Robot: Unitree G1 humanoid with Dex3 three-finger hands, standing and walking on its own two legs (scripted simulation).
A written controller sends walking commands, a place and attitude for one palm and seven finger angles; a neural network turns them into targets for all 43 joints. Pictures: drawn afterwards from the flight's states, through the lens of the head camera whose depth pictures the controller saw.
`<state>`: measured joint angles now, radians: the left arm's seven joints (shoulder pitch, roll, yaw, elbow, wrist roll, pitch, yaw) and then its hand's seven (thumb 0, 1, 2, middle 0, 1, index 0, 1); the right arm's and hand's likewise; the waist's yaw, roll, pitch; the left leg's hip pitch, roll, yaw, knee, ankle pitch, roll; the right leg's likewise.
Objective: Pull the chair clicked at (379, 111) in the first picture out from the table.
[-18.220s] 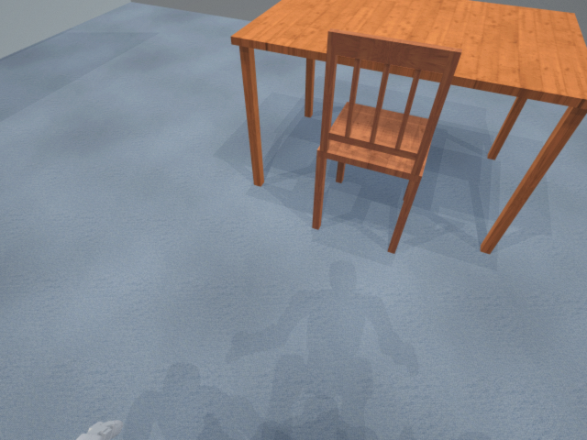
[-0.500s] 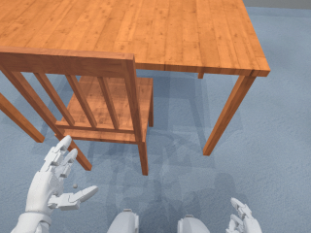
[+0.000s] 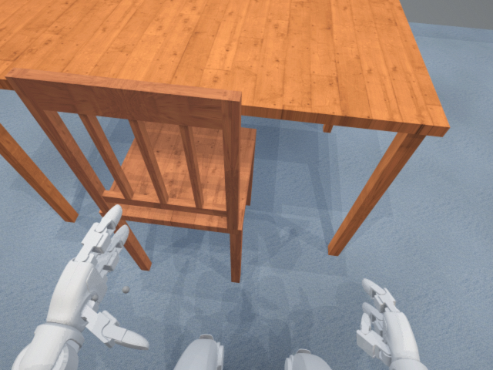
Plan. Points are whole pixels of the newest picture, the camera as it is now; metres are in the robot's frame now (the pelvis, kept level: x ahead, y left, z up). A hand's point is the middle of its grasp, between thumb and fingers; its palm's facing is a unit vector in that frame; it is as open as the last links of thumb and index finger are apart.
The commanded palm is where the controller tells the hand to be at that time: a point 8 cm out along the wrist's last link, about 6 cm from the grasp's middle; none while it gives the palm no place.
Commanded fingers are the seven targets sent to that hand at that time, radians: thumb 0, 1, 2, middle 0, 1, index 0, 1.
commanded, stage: raise the hand toward the chair's back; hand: left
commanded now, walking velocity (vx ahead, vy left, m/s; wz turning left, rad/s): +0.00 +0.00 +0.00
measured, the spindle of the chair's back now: (152, 165) +0.49 +0.23 -0.02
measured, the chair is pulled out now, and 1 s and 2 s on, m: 0.00 0.00 0.00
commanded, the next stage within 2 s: aim the fingers beside a spindle in 0.74 s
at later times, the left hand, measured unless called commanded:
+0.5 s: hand (117, 268) +0.25 +0.20 +0.06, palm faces -0.05 -1.00 -0.06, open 16.9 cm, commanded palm +0.23 +0.26 +0.05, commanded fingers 0.00 -0.50 0.30 -0.06 -0.08 -0.06 -0.08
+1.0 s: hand (132, 272) +0.25 +0.19 +0.04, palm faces -0.09 -0.99 -0.05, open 16.9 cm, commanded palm +0.24 +0.25 +0.05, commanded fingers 0.00 -0.50 0.30 -0.06 -0.08 -0.06 -0.08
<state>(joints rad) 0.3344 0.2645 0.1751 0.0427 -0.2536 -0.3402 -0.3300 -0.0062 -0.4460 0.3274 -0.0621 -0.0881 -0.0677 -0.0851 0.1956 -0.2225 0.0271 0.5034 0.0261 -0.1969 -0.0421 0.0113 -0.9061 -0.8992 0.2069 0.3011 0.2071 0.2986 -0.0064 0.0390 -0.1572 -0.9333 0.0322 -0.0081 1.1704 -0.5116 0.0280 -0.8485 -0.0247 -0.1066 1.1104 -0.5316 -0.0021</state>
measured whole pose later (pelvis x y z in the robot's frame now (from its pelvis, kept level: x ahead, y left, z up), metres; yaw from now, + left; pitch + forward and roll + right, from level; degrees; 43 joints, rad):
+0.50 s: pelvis +0.01 +0.00 +0.01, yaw -1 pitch +15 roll -3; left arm 0.32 0.28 0.23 0.04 -0.29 -0.37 -0.31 -0.01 -0.50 0.30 -0.06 -0.08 -0.07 -0.08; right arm 0.26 -0.25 0.01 0.54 0.02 -0.21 -0.04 0.01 -0.91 -0.90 0.21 0.30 0.21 0.30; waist -0.04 0.03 -0.15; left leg -0.89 0.04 0.01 1.12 -0.50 0.03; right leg -0.81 -0.02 -0.09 1.06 -0.51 0.00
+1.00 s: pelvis +0.00 -0.01 +0.00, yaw +0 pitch +16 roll -3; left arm 0.25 0.28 0.21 0.13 -0.28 -0.36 -0.36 -0.01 -0.50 0.30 -0.06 -0.08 -0.06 -0.08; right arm 0.23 -0.25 0.03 0.54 0.03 -0.20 -0.05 0.01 -0.91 -0.90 0.21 0.30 0.21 0.30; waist -0.03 0.04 -0.15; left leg -0.93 0.04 -0.02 1.16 -0.51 0.02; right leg -0.85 -0.02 -0.11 1.10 -0.53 -0.01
